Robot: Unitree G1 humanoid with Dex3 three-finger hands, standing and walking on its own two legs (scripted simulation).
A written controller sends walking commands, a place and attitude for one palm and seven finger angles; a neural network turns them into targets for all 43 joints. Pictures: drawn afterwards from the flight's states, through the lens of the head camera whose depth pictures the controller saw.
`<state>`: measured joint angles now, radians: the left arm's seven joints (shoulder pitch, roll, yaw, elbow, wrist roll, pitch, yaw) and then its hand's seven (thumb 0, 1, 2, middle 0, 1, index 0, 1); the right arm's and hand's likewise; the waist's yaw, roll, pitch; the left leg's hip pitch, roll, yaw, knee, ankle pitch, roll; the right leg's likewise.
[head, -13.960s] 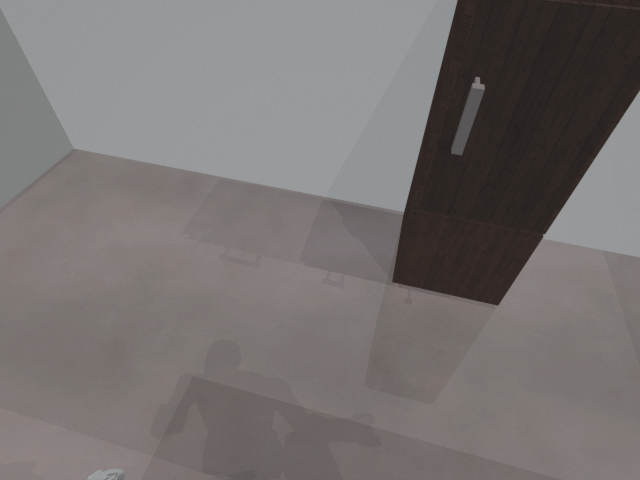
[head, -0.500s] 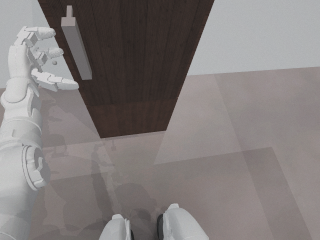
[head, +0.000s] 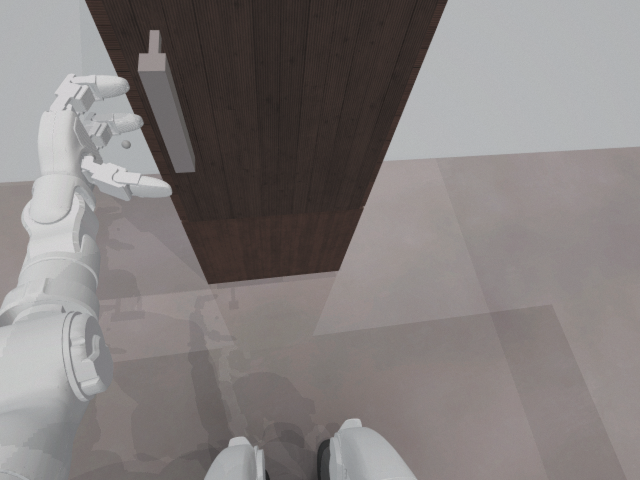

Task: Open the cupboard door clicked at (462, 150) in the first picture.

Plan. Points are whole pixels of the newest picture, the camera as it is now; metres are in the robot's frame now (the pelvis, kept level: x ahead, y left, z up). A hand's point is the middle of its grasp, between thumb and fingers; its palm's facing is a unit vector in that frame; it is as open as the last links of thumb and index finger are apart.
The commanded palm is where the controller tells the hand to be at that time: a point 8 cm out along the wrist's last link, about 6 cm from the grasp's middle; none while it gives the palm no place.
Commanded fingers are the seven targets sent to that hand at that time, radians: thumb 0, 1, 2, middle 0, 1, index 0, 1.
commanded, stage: move the hooked fingers beside the handle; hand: left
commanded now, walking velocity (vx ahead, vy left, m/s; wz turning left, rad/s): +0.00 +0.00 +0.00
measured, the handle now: (171, 108) +0.57 +0.15 +0.06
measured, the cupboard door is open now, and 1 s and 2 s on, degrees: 0 0 1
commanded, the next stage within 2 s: slide the fingers in behind the handle in 0.28 s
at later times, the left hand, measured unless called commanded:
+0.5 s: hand (119, 152) +0.49 +0.20 +0.07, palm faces +0.05 -1.00 +0.01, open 14.0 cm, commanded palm +0.47 +0.23 +0.07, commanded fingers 0.00 -0.50 0.30 -0.30 -1.20 -0.30 -1.20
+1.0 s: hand (161, 144) +0.51 +0.16 +0.06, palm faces +0.07 -1.00 -0.01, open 14.0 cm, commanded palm +0.48 +0.20 +0.07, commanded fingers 0.00 -0.50 0.30 -0.30 -1.20 -0.30 -1.20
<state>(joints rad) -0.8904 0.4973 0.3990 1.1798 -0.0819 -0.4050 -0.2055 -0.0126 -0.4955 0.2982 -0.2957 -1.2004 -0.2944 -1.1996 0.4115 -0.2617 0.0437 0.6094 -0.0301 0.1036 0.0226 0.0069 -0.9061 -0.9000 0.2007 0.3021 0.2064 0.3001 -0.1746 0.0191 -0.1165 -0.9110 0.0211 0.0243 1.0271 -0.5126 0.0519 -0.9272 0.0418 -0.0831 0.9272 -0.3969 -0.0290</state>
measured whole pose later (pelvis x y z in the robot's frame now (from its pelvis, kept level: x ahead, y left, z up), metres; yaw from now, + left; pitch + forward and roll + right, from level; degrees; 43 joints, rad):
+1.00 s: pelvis -0.01 +0.00 -0.01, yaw +0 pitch +23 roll -3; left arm -0.93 0.44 0.37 1.19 -0.05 -0.43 -0.09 -0.01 -0.49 0.30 -0.30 -1.20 -0.30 -1.20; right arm 0.43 -0.25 0.05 0.61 -0.04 0.08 0.04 0.01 -0.91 -0.90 0.20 0.30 0.21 0.30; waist -0.19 0.03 -0.11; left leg -0.94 0.02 0.04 1.05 -0.51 0.05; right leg -0.97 0.04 -0.07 0.97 -0.39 -0.03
